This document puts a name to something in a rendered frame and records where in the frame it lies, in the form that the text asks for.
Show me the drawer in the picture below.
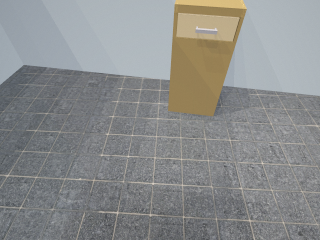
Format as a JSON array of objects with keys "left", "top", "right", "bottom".
[{"left": 176, "top": 13, "right": 240, "bottom": 42}]

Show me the handle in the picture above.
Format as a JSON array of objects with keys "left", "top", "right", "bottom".
[{"left": 195, "top": 26, "right": 218, "bottom": 35}]

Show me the cabinet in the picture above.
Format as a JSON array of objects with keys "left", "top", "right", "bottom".
[{"left": 168, "top": 0, "right": 247, "bottom": 117}]

